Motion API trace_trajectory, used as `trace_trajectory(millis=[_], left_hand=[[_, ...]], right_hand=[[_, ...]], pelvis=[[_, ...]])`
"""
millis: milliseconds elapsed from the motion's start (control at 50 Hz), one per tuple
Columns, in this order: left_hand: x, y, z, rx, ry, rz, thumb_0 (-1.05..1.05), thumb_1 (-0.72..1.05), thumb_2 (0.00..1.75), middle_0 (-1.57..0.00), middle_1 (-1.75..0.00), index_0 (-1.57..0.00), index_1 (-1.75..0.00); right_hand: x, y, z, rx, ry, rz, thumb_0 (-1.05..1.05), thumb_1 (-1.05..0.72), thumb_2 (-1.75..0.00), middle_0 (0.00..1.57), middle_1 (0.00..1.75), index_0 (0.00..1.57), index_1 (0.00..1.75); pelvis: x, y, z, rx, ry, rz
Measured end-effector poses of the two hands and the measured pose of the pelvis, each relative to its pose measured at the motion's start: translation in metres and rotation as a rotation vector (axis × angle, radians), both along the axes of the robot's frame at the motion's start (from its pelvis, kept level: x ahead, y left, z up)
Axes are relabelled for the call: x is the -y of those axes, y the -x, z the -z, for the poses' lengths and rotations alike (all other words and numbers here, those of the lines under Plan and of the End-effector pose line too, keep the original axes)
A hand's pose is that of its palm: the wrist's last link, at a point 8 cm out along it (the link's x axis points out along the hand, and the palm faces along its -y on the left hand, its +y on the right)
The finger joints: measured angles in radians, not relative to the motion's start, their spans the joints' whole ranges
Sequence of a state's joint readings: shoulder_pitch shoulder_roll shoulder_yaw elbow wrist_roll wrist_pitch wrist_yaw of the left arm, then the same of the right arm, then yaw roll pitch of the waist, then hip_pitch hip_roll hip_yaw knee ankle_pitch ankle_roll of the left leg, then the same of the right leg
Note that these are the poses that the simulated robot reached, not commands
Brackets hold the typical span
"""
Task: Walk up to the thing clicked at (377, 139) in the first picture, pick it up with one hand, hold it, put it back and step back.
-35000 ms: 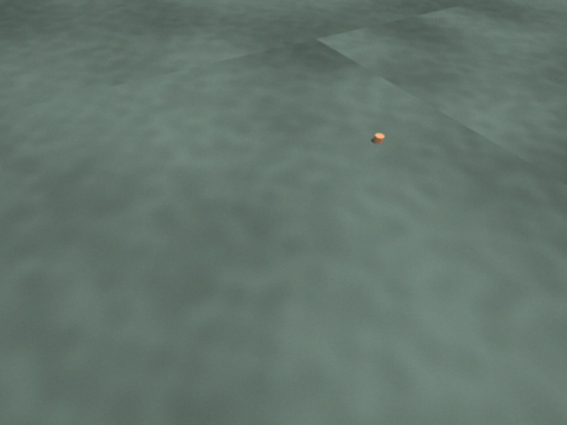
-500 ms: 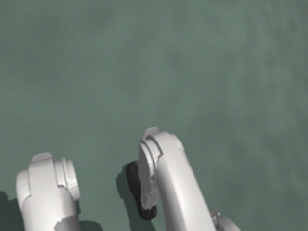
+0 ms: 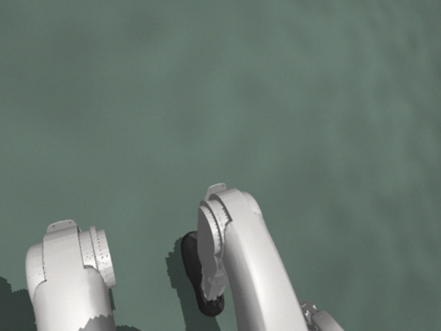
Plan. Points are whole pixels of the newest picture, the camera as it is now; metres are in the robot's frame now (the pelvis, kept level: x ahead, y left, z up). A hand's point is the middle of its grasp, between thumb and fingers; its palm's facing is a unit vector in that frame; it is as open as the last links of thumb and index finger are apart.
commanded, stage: rise first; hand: left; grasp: from above
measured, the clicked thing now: out of the picture +0.50 +0.33 -0.30
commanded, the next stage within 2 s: none
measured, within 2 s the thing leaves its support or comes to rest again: neither
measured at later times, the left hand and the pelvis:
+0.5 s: hand out of the picture +0.46 +0.37 -0.18, palm faces -0.45 -0.11 -0.89, open 13.8 cm; pelvis +0.00 +0.00 +0.00, yaw +0 degrees
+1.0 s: hand out of the picture +0.46 +0.37 -0.19, palm faces -0.44 -0.10 -0.89, open 13.6 cm; pelvis +0.00 +0.00 +0.00, yaw +0 degrees
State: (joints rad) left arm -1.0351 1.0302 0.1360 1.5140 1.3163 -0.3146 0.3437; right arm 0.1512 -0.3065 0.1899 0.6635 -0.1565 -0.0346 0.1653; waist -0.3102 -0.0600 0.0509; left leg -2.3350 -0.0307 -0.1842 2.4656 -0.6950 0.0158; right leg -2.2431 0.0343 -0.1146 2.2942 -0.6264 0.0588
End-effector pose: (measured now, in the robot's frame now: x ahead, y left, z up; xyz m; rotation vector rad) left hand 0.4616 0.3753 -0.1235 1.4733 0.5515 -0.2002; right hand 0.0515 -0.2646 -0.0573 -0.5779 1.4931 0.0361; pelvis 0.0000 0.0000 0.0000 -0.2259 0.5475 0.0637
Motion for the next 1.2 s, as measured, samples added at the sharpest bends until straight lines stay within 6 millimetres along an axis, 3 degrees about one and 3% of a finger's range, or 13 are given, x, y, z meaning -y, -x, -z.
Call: trace_trajectory(millis=[1200], left_hand=[[-0.0005, -0.0044, -0.0002, 0.021, -0.013, -0.003, 0.00, -0.44, 0.95, -0.18, -0.91, -0.17, -0.92]], right_hand=[[-0.0005, 0.0025, -0.0032, 0.012, 0.002, -0.003, 0.00, -0.89, -0.89, 0.21, 0.30, 0.21, 0.30]], pelvis=[[-0.0004, 0.0002, 0.0016, -0.004, 0.004, 0.003]])
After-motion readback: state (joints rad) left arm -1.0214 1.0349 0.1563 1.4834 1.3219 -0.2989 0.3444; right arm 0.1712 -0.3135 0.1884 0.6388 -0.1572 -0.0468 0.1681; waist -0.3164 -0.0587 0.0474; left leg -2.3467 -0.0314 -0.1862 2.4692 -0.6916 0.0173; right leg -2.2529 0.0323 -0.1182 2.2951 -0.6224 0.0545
